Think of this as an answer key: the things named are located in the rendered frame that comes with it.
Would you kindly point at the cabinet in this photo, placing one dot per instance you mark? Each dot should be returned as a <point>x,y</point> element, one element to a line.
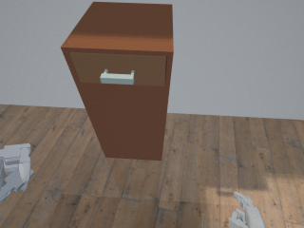
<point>129,120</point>

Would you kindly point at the robot left hand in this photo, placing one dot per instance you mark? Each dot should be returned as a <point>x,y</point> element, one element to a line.
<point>16,163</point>

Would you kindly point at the handle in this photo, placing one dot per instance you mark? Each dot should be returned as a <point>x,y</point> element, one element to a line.
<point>117,79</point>

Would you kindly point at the robot right hand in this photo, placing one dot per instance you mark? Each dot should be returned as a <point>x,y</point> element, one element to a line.
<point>250,218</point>

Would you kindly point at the drawer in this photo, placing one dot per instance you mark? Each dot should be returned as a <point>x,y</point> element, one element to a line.
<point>149,70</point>

